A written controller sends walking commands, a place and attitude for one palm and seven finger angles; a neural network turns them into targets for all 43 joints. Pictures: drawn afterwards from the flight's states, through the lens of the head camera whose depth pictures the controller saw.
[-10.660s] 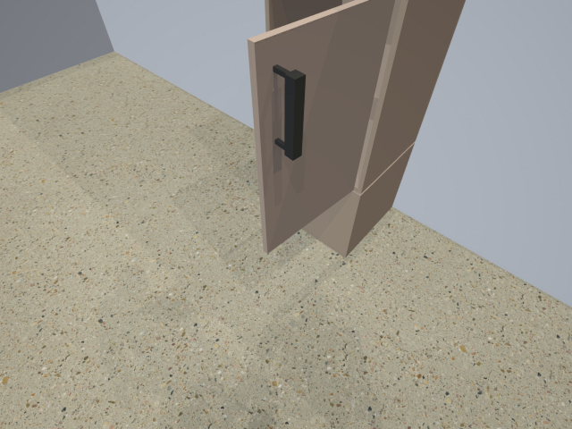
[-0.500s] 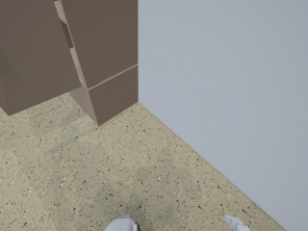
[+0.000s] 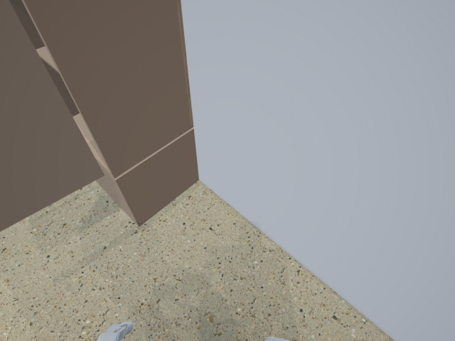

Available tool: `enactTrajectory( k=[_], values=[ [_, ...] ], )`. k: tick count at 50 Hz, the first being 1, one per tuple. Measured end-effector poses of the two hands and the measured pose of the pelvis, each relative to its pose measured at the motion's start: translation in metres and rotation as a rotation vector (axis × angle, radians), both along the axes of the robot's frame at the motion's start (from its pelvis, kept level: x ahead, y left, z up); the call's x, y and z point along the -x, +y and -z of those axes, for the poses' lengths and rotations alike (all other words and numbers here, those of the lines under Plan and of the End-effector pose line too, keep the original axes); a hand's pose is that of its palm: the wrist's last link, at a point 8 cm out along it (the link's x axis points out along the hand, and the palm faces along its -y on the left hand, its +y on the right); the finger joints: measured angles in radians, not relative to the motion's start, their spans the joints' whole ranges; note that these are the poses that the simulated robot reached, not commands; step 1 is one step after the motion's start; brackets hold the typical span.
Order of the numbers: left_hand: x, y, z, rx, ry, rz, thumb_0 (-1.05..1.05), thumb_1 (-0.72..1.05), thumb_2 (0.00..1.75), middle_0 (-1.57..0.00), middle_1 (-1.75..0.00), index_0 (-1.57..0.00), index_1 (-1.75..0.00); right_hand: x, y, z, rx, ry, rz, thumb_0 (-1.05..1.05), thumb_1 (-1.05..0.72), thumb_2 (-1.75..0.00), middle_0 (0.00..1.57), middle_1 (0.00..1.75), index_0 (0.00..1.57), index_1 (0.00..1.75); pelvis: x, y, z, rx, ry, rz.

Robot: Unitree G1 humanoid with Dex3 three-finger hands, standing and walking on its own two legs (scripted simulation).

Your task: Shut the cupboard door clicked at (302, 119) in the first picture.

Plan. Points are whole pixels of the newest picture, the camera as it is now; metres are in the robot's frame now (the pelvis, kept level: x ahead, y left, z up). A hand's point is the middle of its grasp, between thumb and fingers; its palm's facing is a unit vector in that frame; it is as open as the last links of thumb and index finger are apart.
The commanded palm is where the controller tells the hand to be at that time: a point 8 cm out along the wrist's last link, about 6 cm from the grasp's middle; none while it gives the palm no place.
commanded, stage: turn to face it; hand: left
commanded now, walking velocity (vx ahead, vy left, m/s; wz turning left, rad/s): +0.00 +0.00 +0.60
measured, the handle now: out of the picture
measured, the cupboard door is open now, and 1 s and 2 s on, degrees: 84 84 84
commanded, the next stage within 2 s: take the last steps up to it in 1.12 s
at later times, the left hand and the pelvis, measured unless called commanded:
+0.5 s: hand out of the picture +0.02 +0.25 -0.20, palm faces +0.35 -0.91 -0.22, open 7.3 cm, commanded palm none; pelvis +0.04 +0.04 -0.02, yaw +19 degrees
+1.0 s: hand out of the picture +0.05 +0.25 -0.16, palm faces +0.46 -0.86 -0.23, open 7.4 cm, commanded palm none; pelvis +0.05 +0.03 +0.01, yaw +29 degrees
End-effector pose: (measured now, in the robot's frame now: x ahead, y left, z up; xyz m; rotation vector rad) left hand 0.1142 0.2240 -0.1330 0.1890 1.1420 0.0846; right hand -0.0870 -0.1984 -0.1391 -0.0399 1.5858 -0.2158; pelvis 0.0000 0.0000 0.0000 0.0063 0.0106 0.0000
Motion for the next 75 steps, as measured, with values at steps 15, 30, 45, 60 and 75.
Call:
enactTrajectory(
  k=[15,30,45,60,75],
  values=[
    [0.036,0.012,-0.01,-0.042,-0.005,-0.237,-0.02,0.94,0.9,-0.2,-0.3,-0.2,-0.3,-0.199,-0.054,-0.005,0.058,-0.244,-0.266,0.0,-0.91,-0.9,0.19,0.29,0.19,0.3,-0.028,-0.009,-0.005,-0.015,-0.012,-0.201],
    [0.132,0.09,0.023,-0.012,0.18,-0.472,0.0,0.91,0.9,-0.19,-0.3,-0.2,-0.3,-0.337,0.047,-0.034,0.108,-0.5,-0.6,0.0,-0.91,-0.9,0.19,0.29,0.19,0.3,-0.036,0.05,0.007,0.028,0.002,-0.362],
    [0.108,0.087,-0.002,-0.02,0.088,-0.533,0.0,0.91,0.9,-0.19,-0.3,-0.2,-0.3,-0.276,0.054,-0.016,0.025,-0.286,-0.602,0.0,-0.92,-0.9,0.2,0.3,0.2,0.3,-0.043,0.049,-0.008,0.032,0.007,-0.471],
    [0.096,0.005,-0.019,-0.053,0.034,-0.604,0.0,0.9,0.9,-0.2,-0.3,-0.2,-0.3,-0.286,-0.016,0.011,-0.017,-0.179,-0.627,0.0,-0.91,-0.9,0.2,0.29,0.2,0.3,-0.06,-0.011,-0.005,-0.026,-0.001,-0.589],
    [0.213,-0.064,-0.015,0.046,0.241,-0.861,0.0,0.92,0.9,-0.2,-0.3,-0.2,-0.3,-0.367,0.055,-0.004,-0.066,-0.285,-0.863,0.0,-0.91,-0.9,0.19,0.29,0.19,0.3,-0.073,0.003,-0.012,-0.038,0.005,-0.704]
  ],
)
